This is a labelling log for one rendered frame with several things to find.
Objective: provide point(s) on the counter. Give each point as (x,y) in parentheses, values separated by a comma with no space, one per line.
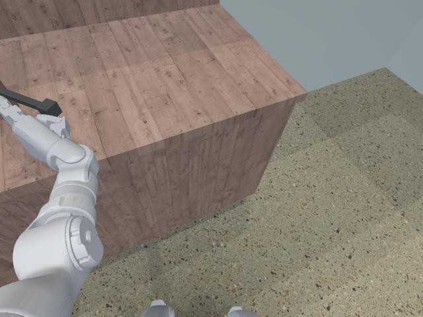
(181,106)

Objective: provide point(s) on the left robot upper arm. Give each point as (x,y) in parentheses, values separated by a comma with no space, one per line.
(53,262)

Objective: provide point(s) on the robot left forearm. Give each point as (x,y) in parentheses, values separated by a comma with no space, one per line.
(76,186)

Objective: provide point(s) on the robot left hand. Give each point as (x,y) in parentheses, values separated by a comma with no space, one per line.
(37,135)

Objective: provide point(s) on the robot right shin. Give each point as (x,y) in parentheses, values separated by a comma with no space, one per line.
(235,308)

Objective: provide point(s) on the robot shin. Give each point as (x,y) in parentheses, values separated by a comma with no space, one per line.
(235,308)
(157,302)

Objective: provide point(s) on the robot left shin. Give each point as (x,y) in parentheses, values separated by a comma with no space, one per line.
(157,302)

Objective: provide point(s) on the tap lever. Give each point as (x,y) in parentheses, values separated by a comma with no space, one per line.
(47,107)

